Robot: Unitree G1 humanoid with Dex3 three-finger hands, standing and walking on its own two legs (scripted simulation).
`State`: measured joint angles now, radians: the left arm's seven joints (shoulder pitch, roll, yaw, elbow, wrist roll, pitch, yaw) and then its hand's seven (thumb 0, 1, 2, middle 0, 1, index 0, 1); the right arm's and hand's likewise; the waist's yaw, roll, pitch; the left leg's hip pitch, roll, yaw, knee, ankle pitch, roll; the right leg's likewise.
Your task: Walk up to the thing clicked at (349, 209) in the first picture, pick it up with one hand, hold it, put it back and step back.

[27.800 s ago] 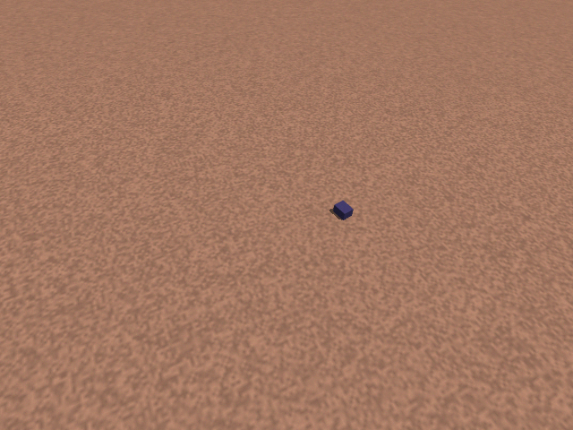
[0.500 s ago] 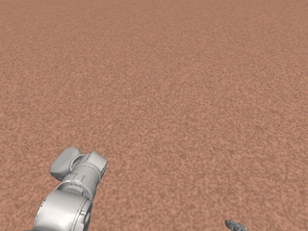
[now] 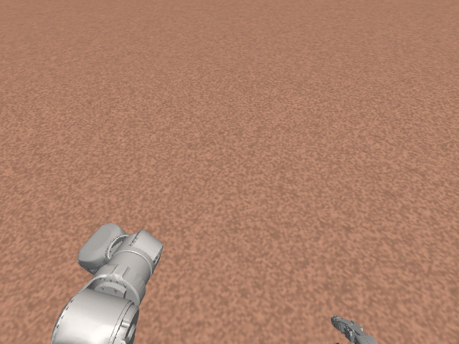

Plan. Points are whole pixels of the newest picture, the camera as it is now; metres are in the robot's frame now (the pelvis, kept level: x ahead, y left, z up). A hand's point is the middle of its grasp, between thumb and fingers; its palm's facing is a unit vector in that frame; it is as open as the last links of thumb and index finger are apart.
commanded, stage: hold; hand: left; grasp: from above
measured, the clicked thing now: (126, 265) +0.32 +0.22 -0.07
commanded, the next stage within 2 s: crouch in 0.12 s
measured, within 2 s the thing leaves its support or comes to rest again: neither
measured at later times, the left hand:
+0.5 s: hand (125, 268) +0.31 +0.21 -0.06, palm faces -0.23 -0.42 -0.88, open 10.0 cm
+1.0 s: hand (149, 295) +0.34 +0.22 -0.29, palm faces -0.12 -0.42 -0.90, open 10.0 cm
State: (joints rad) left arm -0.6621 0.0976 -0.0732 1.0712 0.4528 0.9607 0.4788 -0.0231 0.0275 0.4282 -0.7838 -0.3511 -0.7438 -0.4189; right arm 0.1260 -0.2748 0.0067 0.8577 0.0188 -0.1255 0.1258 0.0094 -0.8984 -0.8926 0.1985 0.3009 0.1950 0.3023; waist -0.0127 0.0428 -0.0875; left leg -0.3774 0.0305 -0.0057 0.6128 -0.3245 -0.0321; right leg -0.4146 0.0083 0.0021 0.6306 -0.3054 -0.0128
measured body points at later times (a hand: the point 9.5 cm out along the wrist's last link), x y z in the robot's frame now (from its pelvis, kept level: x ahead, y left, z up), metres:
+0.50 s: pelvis +0.00 +0.00 +0.00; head +0.02 -0.01 +0.45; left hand +0.32 +0.23 -0.01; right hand +0.14 -0.25 -0.12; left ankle -0.01 +0.14 -0.73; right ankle +0.01 -0.11 -0.73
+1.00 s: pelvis -0.07 +0.01 -0.17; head +0.10 +0.03 +0.25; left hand +0.34 +0.24 -0.24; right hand -0.01 -0.27 -0.30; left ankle -0.01 +0.14 -0.73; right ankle +0.01 -0.11 -0.73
